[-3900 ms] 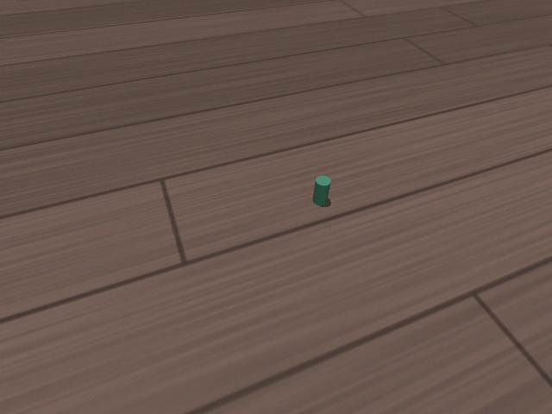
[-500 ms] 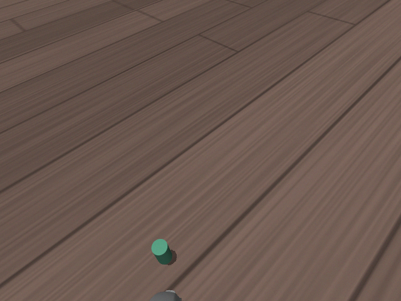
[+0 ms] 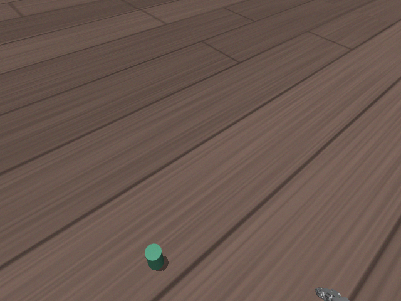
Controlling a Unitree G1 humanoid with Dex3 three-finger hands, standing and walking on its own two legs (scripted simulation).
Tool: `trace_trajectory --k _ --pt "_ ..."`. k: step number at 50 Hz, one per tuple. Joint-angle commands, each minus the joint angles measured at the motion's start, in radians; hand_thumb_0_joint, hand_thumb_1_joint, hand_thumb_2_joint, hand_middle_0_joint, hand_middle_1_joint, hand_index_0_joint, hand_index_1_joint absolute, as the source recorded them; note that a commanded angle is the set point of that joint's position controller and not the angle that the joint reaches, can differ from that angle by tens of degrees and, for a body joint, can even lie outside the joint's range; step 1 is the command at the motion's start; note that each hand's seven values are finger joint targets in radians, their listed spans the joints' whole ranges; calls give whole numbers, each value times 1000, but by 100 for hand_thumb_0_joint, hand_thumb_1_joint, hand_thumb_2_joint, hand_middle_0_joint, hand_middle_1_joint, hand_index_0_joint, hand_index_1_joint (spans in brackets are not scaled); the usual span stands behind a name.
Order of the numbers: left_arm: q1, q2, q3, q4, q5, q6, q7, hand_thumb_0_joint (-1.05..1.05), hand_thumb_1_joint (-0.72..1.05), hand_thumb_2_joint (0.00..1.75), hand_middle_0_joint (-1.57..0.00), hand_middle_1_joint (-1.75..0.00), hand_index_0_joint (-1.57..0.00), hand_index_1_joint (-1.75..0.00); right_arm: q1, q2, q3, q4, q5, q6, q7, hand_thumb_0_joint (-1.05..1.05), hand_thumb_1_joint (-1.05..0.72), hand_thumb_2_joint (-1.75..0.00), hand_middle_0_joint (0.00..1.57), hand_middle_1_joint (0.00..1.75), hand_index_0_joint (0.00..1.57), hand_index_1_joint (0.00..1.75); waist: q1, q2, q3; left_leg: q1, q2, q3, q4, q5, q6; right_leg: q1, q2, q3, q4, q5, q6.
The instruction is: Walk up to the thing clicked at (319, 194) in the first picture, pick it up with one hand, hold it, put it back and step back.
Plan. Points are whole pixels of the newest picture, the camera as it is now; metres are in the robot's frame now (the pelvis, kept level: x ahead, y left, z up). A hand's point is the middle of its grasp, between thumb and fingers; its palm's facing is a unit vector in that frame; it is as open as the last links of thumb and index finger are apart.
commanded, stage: walk up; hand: left
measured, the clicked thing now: (154, 257) +0.43 +0.19 -0.70
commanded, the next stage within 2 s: none
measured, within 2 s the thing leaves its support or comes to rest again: neither
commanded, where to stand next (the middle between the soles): +0.08 -0.01 m, yaw -1 degrees
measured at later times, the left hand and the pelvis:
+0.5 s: hand out of the picture +0.08 +0.24 -0.15, palm faces -0.03 -0.95 -0.32, open 7.4 cm; pelvis +0.01 -0.01 +0.01, yaw +0 degrees
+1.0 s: hand out of the picture +0.11 +0.25 -0.14, palm faces +0.01 -0.93 -0.37, open 7.4 cm; pelvis +0.00 -0.01 +0.01, yaw +0 degrees
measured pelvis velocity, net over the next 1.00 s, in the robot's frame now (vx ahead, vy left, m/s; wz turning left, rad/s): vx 0.00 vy -0.01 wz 0.00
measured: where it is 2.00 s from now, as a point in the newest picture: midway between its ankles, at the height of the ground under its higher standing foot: outside the picture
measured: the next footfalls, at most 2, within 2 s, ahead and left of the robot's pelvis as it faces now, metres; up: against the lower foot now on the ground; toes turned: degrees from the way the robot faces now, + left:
left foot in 1.24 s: +0.00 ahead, +0.13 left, +0.00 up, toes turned +0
right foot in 1.66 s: +0.13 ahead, -0.11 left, +0.00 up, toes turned -3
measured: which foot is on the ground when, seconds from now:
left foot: down 0.00-1.00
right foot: down 0.00-1.00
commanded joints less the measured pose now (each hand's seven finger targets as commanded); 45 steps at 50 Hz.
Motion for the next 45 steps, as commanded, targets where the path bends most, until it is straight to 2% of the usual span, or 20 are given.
trace_trajectory --k 1,2,4,7,10,18,21,24,26,28,32,40,42,43,44,45 --pt "-56 203 43 -28 2 -36 12 0 90 90 -20 -30 -20 -30 -54 -241 -54 -18 -3 -23 -10 0 -90 -90 20 30 20 30 -30 31 -53 65 107 -146 -204 -99 47 -38 -83 102 -170 -12 -60" --pt "-54 203 42 -21 4 -38 12 0 90 90 -20 -30 -20 -30 -62 -240 -53 -10 -2 -23 -8 0 -90 -90 20 30 20 30 -28 19 -58 88 105 -141 -206 -90 47 -40 -88 108 -189 -7 -59" --pt "-69 204 45 -9 5 -43 11 0 90 90 -20 -30 -20 -30 -59 -229 -50 9 0 -25 -6 0 -90 -90 20 30 20 30 -30 -6 -79 132 94 -117 -195 3 40 -25 -102 119 -216 35 -56" --pt "-91 207 48 1 8 -44 13 0 90 90 -20 -30 -20 -30 -63 -219 -51 32 -1 -24 -6 0 -90 -90 20 30 20 30 -35 -38 -91 170 84 -90 -185 81 30 -20 -114 118 -250 80 -49" --pt "-92 203 49 8 7 -42 13 0 90 90 -20 -30 -20 -30 -63 -214 -51 48 -2 -22 -6 0 -90 -90 20 30 20 30 -30 -37 -94 186 87 -85 -205 103 25 -2 -113 109 -258 85 -43" --pt "-98 198 56 19 12 -32 15 0 90 90 -20 -30 -20 -30 -62 -209 -51 74 -11 -17 -6 0 -90 -90 20 30 20 30 -26 -10 -59 139 89 -97 -260 -1 17 11 -100 101 -283 12 -40" --pt "-94 194 58 17 12 -32 15 0 90 90 -20 -30 -20 -30 -52 -211 -52 79 -11 -20 -7 0 -90 -90 20 30 20 30 -25 15 -77 140 96 -98 -263 34 19 43 -97 96 -275 41 -44" --pt "-96 192 58 17 12 -29 14 0 90 90 -20 -30 -20 -30 -51 -214 -52 82 -13 -21 -9 0 -90 -90 20 30 20 30 -26 34 -71 114 95 -103 -279 2 16 59 -92 91 -269 52 -42" --pt "-95 192 59 18 12 -28 14 0 90 90 -20 -30 -20 -30 -43 -216 -52 84 -12 -22 -10 0 -90 -90 20 30 20 30 -26 40 -86 114 97 -105 -280 24 17 82 -93 88 -259 88 -43" --pt "-98 189 61 15 11 -29 15 0 90 90 -20 -30 -20 -30 -29 -212 -51 87 -12 -24 -12 0 -90 -90 20 30 20 30 -27 28 -113 133 102 -96 -262 113 18 102 -96 88 -258 131 -43" --pt "-106 188 62 15 9 -25 16 0 90 90 -20 -30 -20 -30 -23 -214 -54 87 -11 -26 -16 0 -90 -90 20 30 20 30 -32 32 -132 157 104 -86 -247 197 19 114 -98 78 -248 183 -40" --pt "-124 182 60 16 9 -21 17 0 90 90 -20 -30 -20 -30 -22 -210 -55 86 -10 -22 -19 0 -90 -90 20 30 20 30 -36 -1 -105 164 103 -79 -251 202 20 94 -99 79 -252 195 -34" --pt "-119 182 62 19 9 -22 18 0 90 90 -20 -30 -20 -30 -23 -206 -56 82 -10 -22 -18 0 -90 -90 20 30 20 30 -34 -7 -104 178 102 -76 -243 229 19 85 -97 78 -254 200 -32" --pt "-126 245 91 -2 -4 -12 29 0 90 90 -20 -30 -20 -30 -40 -272 -79 79 -6 1 -17 0 -90 -90 20 30 20 30 -27 8 -8 136 96 -77 -154 440 24 14 -117 91 -162 434 -39" --pt "-116 240 93 -13 -11 -7 36 0 90 90 -20 -30 -20 -30 -28 -257 -80 65 1 10 -19 0 -90 -90 20 30 20 30 -31 7 -36 136 96 -67 -125 503 26 28 -118 74 -135 495 -41" --pt "-109 230 93 -19 -11 -4 39 0 90 90 -20 -30 -20 -30 -21 -244 -83 62 2 14 -20 0 -90 -90 20 30 20 30 -32 -6 -58 147 94 -55 -116 513 30 35 -114 61 -126 500 -44"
